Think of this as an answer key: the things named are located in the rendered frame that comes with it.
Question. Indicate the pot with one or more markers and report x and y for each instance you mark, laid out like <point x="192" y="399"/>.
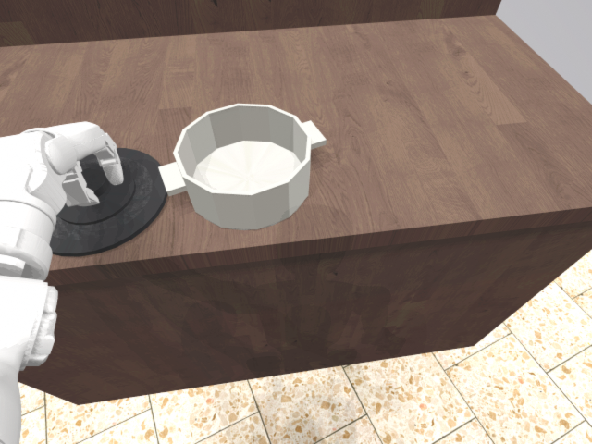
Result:
<point x="244" y="166"/>

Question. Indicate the left robot upper arm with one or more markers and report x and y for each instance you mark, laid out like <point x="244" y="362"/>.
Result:
<point x="27" y="324"/>

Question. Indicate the lid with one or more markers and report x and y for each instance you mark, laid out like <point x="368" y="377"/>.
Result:
<point x="124" y="211"/>

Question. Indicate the robot left hand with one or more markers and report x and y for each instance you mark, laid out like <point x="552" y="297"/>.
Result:
<point x="87" y="138"/>

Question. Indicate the knob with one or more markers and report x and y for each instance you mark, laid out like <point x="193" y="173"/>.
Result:
<point x="96" y="181"/>

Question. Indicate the table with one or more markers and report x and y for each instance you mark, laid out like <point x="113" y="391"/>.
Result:
<point x="455" y="185"/>

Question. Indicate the left robot forearm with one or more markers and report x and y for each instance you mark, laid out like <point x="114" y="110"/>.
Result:
<point x="33" y="166"/>

